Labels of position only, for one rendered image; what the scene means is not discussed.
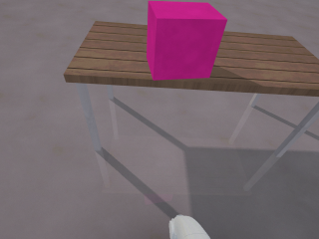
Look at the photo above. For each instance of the carton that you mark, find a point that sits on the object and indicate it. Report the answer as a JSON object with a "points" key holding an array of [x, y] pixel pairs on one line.
{"points": [[183, 39]]}

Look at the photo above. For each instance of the table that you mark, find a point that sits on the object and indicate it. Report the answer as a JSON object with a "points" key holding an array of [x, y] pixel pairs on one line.
{"points": [[115, 54]]}

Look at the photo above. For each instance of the right robot thigh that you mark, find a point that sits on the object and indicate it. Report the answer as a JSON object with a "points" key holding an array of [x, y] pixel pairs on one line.
{"points": [[185, 227]]}

